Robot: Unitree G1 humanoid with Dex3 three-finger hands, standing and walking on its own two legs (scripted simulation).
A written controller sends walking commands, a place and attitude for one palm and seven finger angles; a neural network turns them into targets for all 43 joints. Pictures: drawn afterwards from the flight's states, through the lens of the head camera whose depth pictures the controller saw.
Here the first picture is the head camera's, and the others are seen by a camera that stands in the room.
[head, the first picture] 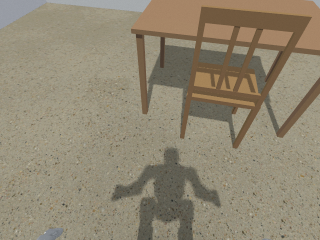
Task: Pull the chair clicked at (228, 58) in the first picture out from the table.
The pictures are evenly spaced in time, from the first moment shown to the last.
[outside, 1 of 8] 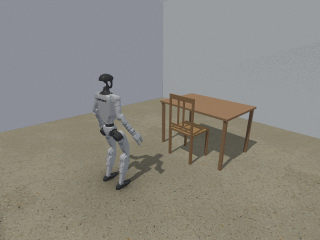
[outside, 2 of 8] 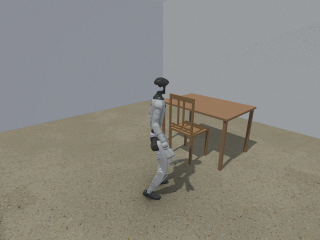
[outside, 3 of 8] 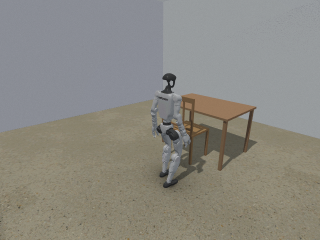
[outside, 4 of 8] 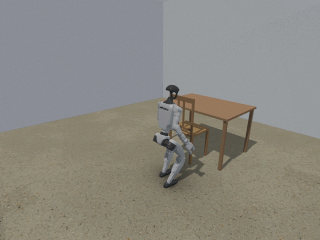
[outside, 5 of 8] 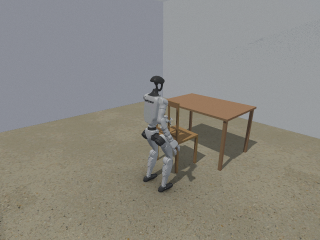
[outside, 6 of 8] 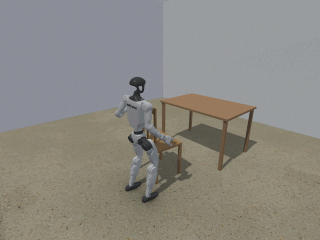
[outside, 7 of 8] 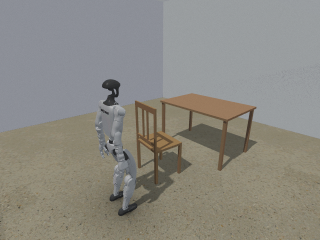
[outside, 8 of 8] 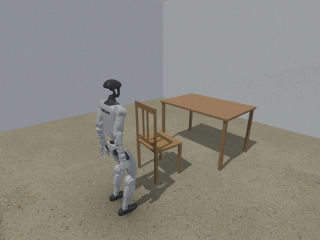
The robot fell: no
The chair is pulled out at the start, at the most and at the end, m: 0.00 0.62 0.61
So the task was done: yes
